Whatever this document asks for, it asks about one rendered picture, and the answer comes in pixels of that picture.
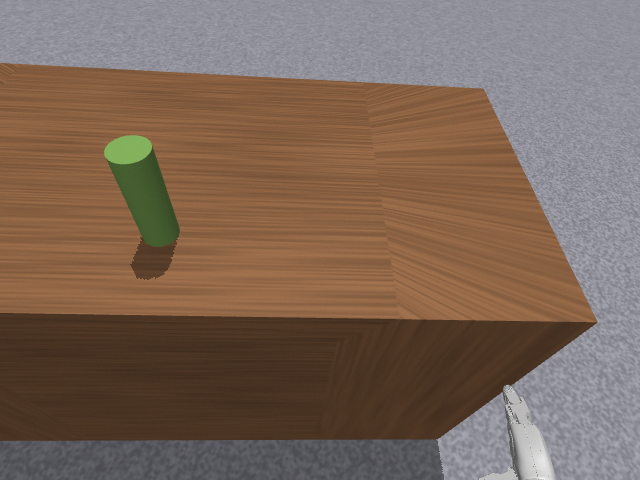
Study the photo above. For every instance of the can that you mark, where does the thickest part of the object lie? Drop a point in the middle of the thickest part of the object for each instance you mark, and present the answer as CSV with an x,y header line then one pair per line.
x,y
135,167

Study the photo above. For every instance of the right robot hand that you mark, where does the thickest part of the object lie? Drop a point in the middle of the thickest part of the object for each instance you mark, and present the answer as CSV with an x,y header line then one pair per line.
x,y
530,455

